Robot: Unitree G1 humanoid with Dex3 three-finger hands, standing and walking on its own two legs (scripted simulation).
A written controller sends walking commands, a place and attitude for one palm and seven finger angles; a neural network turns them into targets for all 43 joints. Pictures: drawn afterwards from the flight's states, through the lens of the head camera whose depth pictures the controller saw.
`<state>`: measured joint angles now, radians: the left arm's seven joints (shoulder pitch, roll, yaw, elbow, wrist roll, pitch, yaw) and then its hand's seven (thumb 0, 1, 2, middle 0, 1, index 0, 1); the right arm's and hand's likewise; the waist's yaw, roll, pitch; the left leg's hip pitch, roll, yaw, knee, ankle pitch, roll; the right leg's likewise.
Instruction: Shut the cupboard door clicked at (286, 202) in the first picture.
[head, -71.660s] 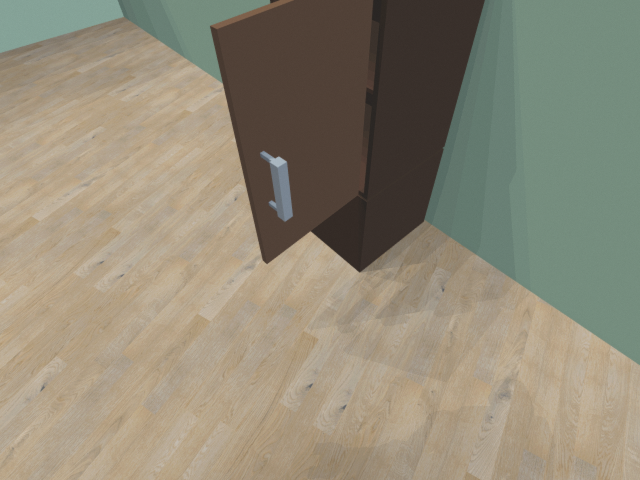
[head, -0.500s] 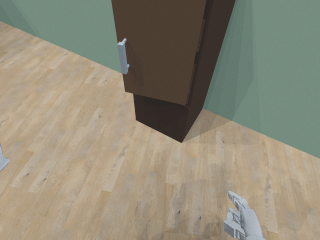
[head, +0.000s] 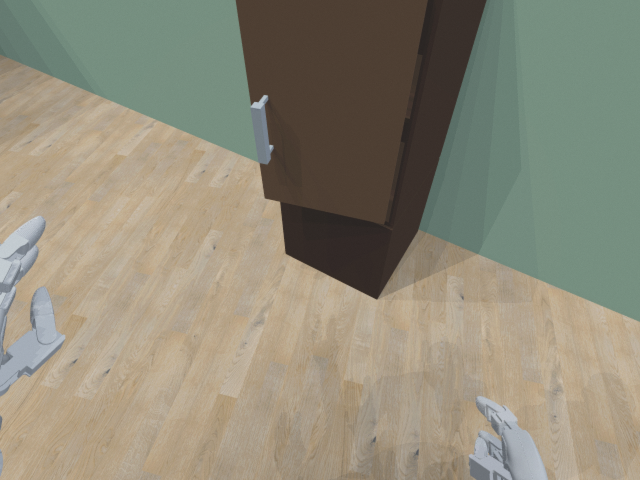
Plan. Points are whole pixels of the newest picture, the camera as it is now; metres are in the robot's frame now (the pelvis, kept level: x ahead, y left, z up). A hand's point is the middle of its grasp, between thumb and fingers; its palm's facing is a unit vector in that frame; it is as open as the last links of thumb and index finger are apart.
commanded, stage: let the arm hang, fingers relaxed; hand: left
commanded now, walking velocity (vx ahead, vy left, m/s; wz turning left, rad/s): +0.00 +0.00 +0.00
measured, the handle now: (264, 130) +0.88 +0.18 -0.07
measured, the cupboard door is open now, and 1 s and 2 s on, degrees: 15 15 15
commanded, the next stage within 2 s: look to check the result in 1.06 s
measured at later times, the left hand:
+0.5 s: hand out of the picture -0.13 +0.19 -0.17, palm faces +0.07 -0.98 -0.19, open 7.2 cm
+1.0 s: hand out of the picture -0.06 +0.20 -0.17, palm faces +0.03 -0.98 -0.20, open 7.4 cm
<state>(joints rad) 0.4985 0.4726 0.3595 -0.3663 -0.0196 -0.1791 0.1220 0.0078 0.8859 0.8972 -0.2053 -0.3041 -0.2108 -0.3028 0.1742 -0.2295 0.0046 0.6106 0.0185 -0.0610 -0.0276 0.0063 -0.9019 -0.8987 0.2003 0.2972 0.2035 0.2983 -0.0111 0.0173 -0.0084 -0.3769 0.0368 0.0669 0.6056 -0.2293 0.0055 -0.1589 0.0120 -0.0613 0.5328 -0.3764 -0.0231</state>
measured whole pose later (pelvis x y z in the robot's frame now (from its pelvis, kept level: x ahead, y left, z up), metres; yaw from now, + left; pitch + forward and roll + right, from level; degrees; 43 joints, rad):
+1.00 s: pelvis -0.06 +0.02 +0.01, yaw +1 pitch -2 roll -1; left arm 0.29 0.17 0.01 1.11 0.02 0.00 0.02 0.00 0.90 0.90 -0.20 -0.30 -0.20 -0.30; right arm 0.27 -0.19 -0.02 1.11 -0.02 0.02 -0.02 0.00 -0.90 -0.90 0.20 0.30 0.20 0.30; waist -0.01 0.00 0.02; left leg -0.28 0.00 0.06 0.40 -0.09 0.04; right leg -0.10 0.00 -0.04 0.42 -0.29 0.00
